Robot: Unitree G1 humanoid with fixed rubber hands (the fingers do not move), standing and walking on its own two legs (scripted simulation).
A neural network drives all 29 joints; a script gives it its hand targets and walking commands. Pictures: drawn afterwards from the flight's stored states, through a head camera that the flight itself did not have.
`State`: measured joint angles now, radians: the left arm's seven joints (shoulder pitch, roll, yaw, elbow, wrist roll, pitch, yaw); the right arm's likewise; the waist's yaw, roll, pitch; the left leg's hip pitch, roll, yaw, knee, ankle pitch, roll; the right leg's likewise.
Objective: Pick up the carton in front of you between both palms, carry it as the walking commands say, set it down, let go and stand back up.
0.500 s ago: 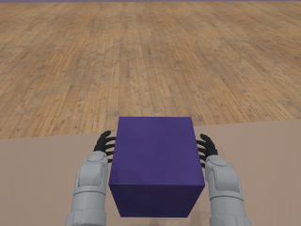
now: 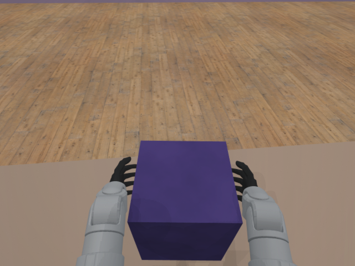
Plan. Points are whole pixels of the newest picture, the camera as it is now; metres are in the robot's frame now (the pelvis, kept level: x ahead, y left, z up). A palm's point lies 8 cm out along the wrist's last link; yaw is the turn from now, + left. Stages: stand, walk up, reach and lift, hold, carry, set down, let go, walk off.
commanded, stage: hold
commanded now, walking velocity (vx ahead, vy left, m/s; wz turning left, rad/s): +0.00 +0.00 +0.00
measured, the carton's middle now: (182, 202) +0.29 +0.00 -0.03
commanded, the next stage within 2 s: carry in 0.22 s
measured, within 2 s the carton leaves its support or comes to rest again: neither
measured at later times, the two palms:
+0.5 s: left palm (121, 163) +0.33 +0.15 +0.08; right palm (248, 169) +0.32 -0.15 +0.08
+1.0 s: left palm (141, 105) +0.54 +0.13 +0.10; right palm (243, 116) +0.50 -0.17 +0.10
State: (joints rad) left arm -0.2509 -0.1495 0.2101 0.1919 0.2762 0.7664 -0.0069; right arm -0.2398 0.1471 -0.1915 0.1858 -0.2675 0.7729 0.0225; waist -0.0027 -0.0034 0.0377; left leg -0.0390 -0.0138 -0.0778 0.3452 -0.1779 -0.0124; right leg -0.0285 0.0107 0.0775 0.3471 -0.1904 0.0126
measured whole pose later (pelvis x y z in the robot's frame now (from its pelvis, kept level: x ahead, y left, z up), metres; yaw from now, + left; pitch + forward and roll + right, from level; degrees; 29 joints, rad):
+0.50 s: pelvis +0.05 +0.00 -0.02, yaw -1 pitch +3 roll +0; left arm -0.17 -0.13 0.14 -0.12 0.16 0.94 0.04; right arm -0.17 0.13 -0.11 -0.12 -0.16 0.94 -0.04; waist 0.00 -0.01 -0.19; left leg -0.28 0.00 -0.03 0.56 -0.34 -0.01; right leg -0.29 -0.01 0.05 0.60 -0.37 0.00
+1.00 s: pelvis +0.29 +0.00 +0.00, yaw -3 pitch +6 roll -2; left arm 0.03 -0.13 0.05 -0.53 0.02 1.19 0.15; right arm 0.06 0.13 -0.04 -0.56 -0.03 1.20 -0.15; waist -0.04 0.03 -0.16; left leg -0.12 0.02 0.19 0.30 -0.28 0.05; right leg -0.56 -0.07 -0.11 0.90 -0.27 0.00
